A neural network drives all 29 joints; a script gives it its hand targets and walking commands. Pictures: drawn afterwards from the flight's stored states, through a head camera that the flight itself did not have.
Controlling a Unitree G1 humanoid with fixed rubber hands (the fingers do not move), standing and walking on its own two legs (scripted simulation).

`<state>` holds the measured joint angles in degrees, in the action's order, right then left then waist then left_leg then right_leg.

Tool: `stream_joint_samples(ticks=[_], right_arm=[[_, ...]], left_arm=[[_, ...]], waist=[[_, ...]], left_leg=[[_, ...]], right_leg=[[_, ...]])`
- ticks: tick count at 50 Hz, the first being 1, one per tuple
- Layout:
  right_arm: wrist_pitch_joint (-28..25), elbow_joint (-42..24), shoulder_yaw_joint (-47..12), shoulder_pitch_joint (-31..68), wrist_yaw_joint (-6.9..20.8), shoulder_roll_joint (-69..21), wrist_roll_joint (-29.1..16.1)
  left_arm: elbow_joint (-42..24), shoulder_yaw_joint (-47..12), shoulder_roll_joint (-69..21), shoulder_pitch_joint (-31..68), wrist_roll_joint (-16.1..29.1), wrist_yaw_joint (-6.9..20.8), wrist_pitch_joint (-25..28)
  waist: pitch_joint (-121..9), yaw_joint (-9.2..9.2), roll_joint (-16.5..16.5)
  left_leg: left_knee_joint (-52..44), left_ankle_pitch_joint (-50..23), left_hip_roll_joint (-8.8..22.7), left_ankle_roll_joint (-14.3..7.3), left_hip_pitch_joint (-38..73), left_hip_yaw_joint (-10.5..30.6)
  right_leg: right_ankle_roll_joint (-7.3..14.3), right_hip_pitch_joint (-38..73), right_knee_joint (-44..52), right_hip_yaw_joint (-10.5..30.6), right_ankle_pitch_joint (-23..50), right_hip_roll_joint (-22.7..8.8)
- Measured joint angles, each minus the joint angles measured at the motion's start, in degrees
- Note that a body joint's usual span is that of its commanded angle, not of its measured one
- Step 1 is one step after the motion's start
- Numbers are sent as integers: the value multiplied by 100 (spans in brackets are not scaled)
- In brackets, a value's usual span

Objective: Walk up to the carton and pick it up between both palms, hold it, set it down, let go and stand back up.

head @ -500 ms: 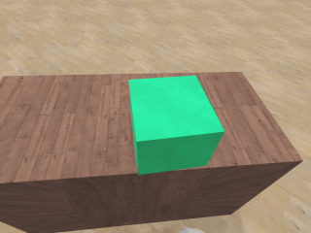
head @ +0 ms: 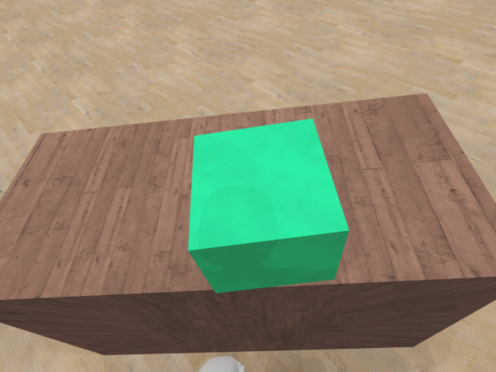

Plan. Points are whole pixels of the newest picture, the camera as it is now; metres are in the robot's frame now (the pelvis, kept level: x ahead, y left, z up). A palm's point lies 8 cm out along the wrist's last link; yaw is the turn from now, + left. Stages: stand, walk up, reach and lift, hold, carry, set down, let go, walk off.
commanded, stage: walk up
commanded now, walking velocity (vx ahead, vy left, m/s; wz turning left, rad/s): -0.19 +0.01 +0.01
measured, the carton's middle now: (263, 206) +0.40 -0.01 +0.01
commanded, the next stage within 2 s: none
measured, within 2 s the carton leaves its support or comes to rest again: neither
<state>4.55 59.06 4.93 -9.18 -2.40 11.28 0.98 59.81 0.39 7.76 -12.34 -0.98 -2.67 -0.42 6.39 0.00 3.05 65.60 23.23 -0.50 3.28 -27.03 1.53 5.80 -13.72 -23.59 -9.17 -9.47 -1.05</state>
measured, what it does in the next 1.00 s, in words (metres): steps on the spot: left foot, then right foot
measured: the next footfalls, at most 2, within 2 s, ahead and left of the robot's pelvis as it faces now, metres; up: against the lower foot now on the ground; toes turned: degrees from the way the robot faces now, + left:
left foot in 0.30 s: -0.09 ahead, +0.16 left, +0.00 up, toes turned +2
right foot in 0.84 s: -0.07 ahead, -0.09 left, +0.00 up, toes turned -2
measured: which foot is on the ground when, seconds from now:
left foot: up 0.00-0.28, down 0.30-0.86, up 0.88-1.00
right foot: down 0.00-0.32, up 0.34-0.82, down 0.84-1.00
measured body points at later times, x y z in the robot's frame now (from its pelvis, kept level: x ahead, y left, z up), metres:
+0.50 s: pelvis -0.10 +0.07 +0.01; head -0.11 +0.10 +0.45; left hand -0.10 +0.31 -0.16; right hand -0.09 -0.16 -0.14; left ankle -0.13 +0.16 -0.75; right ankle -0.10 -0.08 -0.69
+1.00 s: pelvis -0.06 -0.02 +0.00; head -0.08 -0.06 +0.45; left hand -0.06 +0.20 -0.14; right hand -0.10 -0.25 -0.17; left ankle -0.10 +0.14 -0.68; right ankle -0.10 -0.09 -0.74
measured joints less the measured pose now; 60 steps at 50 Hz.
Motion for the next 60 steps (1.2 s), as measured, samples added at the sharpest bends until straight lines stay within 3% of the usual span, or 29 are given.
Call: stream_joint_samples(ticks=[6,11,15,17,19,20,22,25,29,32,36,40,42,43,45,48,50,52,60], right_arm=[[85,-124,45,-33,18,12,81],[13,-229,5,-17,7,-17,11],[-99,-208,-46,-83,26,-91,-36],[-149,-117,-98,-266,61,-213,1],[-169,-3,-138,-625,55,-229,6],[-186,91,-169,-772,40,-237,5],[-230,262,-252,-930,28,-295,15],[-356,337,-363,-888,62,-426,-21],[-517,260,-400,-811,56,-603,18],[-580,171,-340,-941,30,-523,76],[-639,263,-281,-1104,30,-394,110],[-624,413,-221,-1261,57,-274,97],[-574,507,-188,-1347,72,-204,76],[-549,570,-175,-1385,77,-157,57],[-479,706,-173,-1487,71,-56,21],[-301,748,-162,-1484,93,-63,65],[-329,643,-166,-1283,164,-36,63],[-403,482,-185,-1014,206,-29,54],[-253,244,-218,-185,120,-133,-71]], left_arm=[[-205,66,101,111,-36,-15,-51],[-307,134,220,201,-78,-13,-68],[-301,236,344,186,-58,25,-194],[-193,302,406,58,2,53,-304],[-111,351,358,-129,2,109,-411],[-89,368,353,-186,11,152,-430],[-71,399,392,-300,-4,241,-364],[55,395,460,-592,-84,258,-255],[308,333,411,-823,-50,203,-324],[409,325,338,-806,-60,162,-376],[318,322,330,-529,-49,147,-197],[148,320,330,-177,17,158,-60],[46,301,291,-59,54,151,33],[11,291,236,-15,56,143,96],[-40,236,42,-8,5,139,217],[-48,159,-92,-348,-30,147,270],[24,98,-175,-620,-10,133,272],[126,29,-266,-791,64,102,263],[368,-204,-602,-1029,21,60,329]], waist=[[-106,55,-169],[-163,84,-306],[-306,74,-442],[-467,70,-597],[-798,-56,-369],[-894,-88,-268],[-944,45,-255],[-891,213,-501],[-823,79,-735],[-828,-139,-529],[-653,-260,-330],[-463,-371,-248],[-426,-349,-208],[-403,-330,-129],[-466,-312,140],[-772,-71,-36],[-781,30,-114],[-638,19,-119],[-213,-16,26]], left_leg=[[-230,201,-80,91,211,-43],[-1871,340,13,28,929,-117],[-3587,-203,40,-262,1683,-227],[-3830,-391,-28,-406,1822,-329],[-4009,-523,135,-519,1826,-167],[-4170,-638,205,-531,1873,-71],[-4534,-908,246,-461,2047,-95],[-4691,-1010,106,-483,2140,-385],[-4436,-915,-156,-570,1917,-501],[-4245,-850,-64,-571,1717,-345],[-4358,-953,86,-484,1721,-197],[-4225,-871,199,-305,1740,-114],[-3969,-704,248,-190,1708,-106],[-3742,-561,304,-140,1670,-67],[-3052,62,386,-230,1447,93],[-1908,596,190,-225,977,-253],[-1451,268,196,-214,711,-359],[-1326,-144,269,-219,474,-335],[-1910,-952,258,-269,340,-371]], right_leg=[[-14,-498,-112,-67,186,-72],[-113,-864,-207,-62,418,-166],[-259,-1083,-330,-46,587,-224],[-392,-1150,-624,180,-436,-210],[-485,-1279,-1379,410,-1132,58],[-495,-1310,-1828,548,-1161,175],[-475,-1286,-2478,869,-986,305],[-556,-1038,-2684,1135,-761,193],[-779,-374,-2030,1098,-920,-59],[-949,-236,-2329,784,-1401,29],[-1031,-212,-2162,670,-1721,27],[-992,-174,-1459,647,-1691,-20],[-918,11,-719,591,-1154,-22],[-779,128,-483,527,-636,31],[-477,298,-481,302,-590,169],[-299,533,-313,372,-845,-1],[-310,796,46,481,-706,-51],[-301,1027,324,498,-593,-45],[-202,1138,411,444,-673,207]])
